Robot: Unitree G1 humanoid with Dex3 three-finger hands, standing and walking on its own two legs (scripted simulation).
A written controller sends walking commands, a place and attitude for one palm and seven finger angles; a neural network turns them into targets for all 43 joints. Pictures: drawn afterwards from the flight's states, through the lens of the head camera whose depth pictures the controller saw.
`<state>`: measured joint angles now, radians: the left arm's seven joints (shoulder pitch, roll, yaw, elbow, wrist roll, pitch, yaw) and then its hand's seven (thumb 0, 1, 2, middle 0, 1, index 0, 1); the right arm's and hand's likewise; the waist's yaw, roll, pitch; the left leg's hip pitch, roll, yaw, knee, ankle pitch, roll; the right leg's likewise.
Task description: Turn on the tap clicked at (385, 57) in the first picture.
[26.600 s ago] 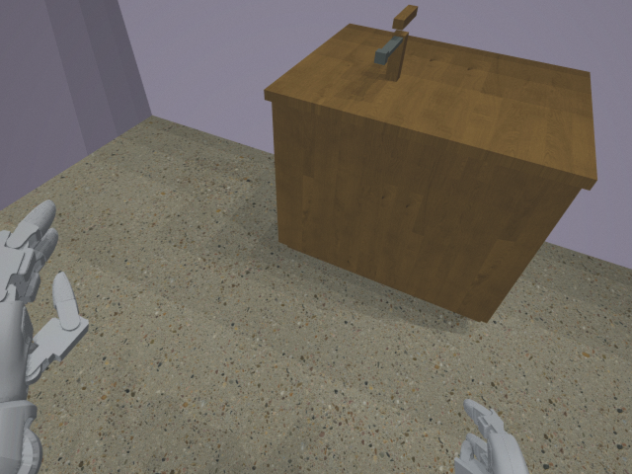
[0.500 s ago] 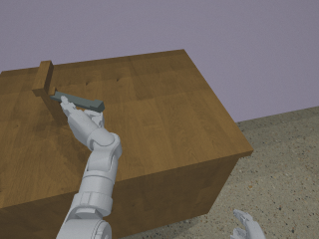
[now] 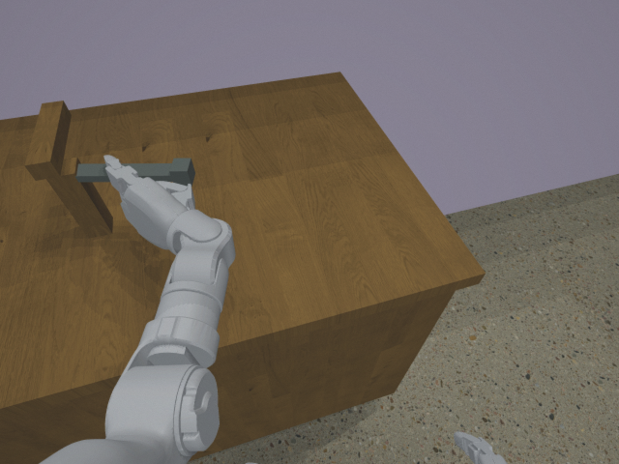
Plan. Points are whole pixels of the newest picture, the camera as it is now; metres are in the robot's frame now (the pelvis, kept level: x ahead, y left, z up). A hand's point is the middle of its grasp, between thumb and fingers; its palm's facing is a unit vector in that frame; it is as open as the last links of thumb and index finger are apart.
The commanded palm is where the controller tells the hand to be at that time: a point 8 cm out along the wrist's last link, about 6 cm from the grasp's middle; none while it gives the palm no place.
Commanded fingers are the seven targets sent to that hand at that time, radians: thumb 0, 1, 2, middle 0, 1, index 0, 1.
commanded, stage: lift the hand up off the lever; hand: left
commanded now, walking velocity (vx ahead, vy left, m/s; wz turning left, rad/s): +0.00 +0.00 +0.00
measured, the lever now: (182, 172) +0.47 +0.20 +0.12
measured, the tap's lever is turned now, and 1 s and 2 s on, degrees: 74 80 80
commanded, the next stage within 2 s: none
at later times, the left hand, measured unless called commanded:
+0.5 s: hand (187, 189) +0.43 +0.18 +0.13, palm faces +0.80 -0.58 -0.11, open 7.8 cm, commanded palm +0.37 +0.19 +0.13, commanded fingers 0.00 0.90 0.90 -0.15 -0.15 -0.15 -0.15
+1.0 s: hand (181, 178) +0.42 +0.18 +0.16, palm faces +0.79 -0.60 -0.09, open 7.8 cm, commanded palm +0.37 +0.19 +0.15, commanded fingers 0.00 0.90 0.90 -0.15 -0.15 -0.15 -0.15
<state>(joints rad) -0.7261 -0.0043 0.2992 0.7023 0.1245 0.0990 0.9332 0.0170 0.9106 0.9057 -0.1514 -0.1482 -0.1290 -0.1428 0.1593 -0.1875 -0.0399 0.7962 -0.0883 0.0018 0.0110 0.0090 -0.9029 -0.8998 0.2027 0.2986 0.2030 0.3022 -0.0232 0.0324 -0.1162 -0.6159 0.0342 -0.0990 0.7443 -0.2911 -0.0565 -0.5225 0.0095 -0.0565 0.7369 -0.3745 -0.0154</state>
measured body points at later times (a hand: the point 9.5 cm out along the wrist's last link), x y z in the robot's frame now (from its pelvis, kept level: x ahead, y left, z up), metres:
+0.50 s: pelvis +0.01 +0.00 +0.01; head +0.03 -0.01 +0.46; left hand +0.38 +0.21 +0.14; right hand +0.16 -0.24 -0.11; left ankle +0.05 +0.15 -0.71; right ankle -0.01 -0.11 -0.71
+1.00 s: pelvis +0.01 -0.01 +0.01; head +0.01 -0.02 +0.46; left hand +0.37 +0.21 +0.16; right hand +0.17 -0.23 -0.10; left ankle +0.05 +0.15 -0.71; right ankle -0.01 -0.11 -0.71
